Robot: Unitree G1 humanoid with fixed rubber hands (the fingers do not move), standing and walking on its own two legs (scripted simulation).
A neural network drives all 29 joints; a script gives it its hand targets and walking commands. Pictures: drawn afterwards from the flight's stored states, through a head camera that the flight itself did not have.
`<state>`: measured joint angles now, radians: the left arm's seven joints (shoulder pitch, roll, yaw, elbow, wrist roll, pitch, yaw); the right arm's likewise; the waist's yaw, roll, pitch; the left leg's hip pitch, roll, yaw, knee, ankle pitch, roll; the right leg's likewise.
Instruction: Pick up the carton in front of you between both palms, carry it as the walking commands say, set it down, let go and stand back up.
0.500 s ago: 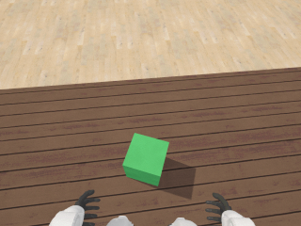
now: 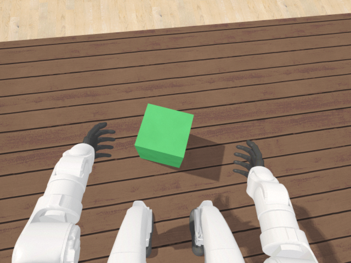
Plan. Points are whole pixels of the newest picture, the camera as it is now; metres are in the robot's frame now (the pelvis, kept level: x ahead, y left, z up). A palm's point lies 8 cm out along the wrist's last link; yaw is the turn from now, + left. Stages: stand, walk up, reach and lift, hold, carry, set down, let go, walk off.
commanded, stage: reach and lift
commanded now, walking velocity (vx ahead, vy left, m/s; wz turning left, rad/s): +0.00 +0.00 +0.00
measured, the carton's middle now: (164, 138) +0.53 +0.02 -0.56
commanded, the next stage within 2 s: none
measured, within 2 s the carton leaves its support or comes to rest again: neither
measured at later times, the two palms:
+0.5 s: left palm (102, 84) +0.55 +0.20 -0.12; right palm (237, 115) +0.46 -0.18 -0.12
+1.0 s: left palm (117, 106) +0.56 +0.19 -0.28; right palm (219, 126) +0.49 -0.17 -0.27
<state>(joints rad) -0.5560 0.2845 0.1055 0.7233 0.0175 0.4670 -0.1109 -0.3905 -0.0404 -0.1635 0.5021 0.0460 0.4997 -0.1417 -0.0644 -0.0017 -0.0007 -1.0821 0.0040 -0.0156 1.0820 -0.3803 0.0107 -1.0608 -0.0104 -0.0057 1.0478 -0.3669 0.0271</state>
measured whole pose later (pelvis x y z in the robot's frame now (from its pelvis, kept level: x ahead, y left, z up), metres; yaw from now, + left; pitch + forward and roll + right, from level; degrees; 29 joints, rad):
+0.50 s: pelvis -0.01 +0.01 -0.02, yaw +0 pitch +39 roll -3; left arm -1.36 0.46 0.21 1.11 0.10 0.25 -0.13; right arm -1.04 -0.01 -0.43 0.65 -0.03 0.27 -0.21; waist -0.11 0.00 0.08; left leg -1.45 -0.02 -0.04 1.07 -0.31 0.02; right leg -1.41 -0.01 0.00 1.02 -0.29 0.05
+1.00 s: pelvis +0.00 +0.00 -0.11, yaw -3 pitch +51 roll -6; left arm -1.45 0.43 0.29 1.12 0.18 0.14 -0.11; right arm -1.17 0.03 -0.55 0.71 -0.13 0.14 -0.17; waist -0.08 -0.01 0.06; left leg -1.88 -0.04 -0.09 1.44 -0.45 -0.01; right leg -1.83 0.04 0.02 1.38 -0.44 0.07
